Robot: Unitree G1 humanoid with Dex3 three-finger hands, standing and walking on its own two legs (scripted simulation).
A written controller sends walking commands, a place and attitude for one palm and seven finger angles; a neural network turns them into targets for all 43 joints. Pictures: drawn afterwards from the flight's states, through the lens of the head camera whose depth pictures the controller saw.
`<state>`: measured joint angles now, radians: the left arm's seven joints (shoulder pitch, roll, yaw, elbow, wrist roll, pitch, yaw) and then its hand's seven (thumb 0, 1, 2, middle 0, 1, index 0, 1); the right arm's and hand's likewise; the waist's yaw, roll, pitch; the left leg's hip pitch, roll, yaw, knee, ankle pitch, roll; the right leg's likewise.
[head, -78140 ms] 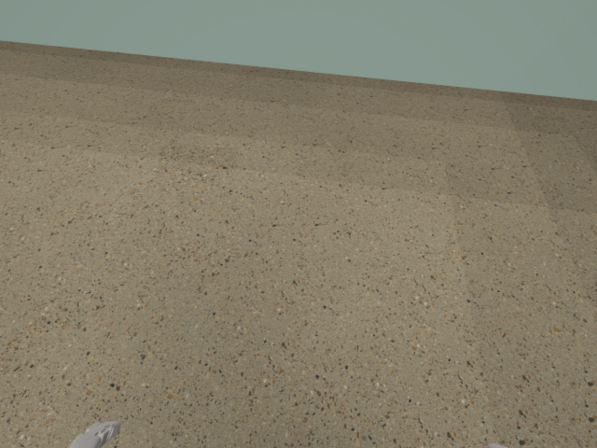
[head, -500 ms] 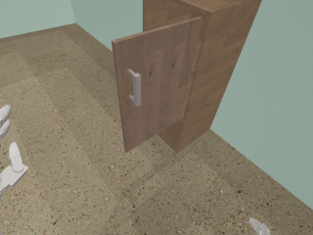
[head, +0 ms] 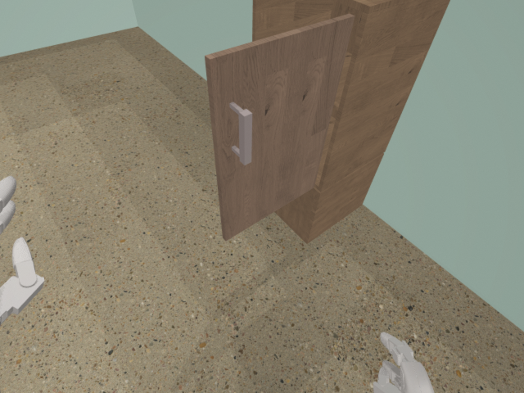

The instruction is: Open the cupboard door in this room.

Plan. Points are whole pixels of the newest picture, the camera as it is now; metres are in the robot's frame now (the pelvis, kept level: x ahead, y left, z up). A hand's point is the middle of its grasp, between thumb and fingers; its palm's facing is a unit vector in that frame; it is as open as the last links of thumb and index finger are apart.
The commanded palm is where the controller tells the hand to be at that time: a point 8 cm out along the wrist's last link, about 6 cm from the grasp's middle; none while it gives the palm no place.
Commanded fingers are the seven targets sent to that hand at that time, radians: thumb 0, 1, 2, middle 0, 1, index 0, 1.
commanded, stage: stop stepping back and stand still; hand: left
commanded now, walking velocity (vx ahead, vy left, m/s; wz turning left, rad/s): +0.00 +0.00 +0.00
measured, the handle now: (240, 134) +0.62 +0.10 +0.04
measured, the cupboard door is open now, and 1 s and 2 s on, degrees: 90 90 90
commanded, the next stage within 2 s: let the arm hang, fingers relaxed in 0.14 s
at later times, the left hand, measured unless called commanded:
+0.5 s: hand out of the picture +0.08 +0.20 -0.15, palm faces -0.04 -0.97 -0.25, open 7.4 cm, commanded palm none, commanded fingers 0.00 0.90 0.90 -0.20 -0.30 -0.20 -0.30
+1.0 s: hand out of the picture -0.01 +0.20 -0.16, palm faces +0.04 -0.95 -0.29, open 7.4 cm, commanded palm none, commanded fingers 0.00 0.90 0.90 -0.20 -0.30 -0.20 -0.30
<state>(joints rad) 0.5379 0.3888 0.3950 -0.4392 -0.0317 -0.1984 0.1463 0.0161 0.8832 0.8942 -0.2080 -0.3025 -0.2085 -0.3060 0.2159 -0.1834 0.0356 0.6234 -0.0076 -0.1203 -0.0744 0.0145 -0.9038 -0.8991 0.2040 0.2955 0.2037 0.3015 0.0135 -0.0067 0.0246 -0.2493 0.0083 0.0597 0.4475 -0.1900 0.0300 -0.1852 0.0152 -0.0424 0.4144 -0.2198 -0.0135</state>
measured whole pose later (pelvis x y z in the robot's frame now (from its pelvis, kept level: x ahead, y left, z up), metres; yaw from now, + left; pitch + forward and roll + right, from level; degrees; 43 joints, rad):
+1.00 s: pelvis -0.01 -0.01 +0.00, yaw +1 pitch -2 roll +0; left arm 0.25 0.22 0.02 1.14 0.01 0.00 0.03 0.01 0.91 0.89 -0.20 -0.30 -0.20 -0.30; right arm 0.23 -0.19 0.00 1.12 -0.02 0.02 -0.02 0.01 -0.91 -0.90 0.20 0.29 0.20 0.30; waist -0.01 0.04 0.05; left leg -0.23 0.00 0.03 0.41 -0.15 0.01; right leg -0.17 0.01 -0.07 0.42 -0.22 -0.04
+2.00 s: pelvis +0.02 -0.03 +0.01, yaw +1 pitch -2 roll +0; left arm 0.18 0.23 0.02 1.14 0.00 -0.03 0.02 0.01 0.90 0.89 -0.20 -0.30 -0.20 -0.30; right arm 0.15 -0.25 -0.01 1.14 -0.02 0.01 -0.03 0.01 -0.91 -0.90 0.20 0.29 0.20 0.30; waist -0.01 0.02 0.05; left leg -0.15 0.02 0.03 0.34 -0.16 -0.02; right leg -0.09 0.04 -0.07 0.33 -0.22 -0.06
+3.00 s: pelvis +0.04 -0.03 +0.01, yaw +1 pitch -1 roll +0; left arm 0.16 0.27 0.02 1.15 0.00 -0.03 0.02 0.01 0.90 0.89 -0.20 -0.30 -0.20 -0.30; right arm 0.14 -0.28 0.00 1.14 -0.02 0.00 -0.02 0.01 -0.91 -0.90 0.20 0.29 0.20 0.30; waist -0.01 0.00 0.05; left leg -0.11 0.02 0.03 0.29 -0.17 -0.01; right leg -0.05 0.04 -0.06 0.28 -0.22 -0.05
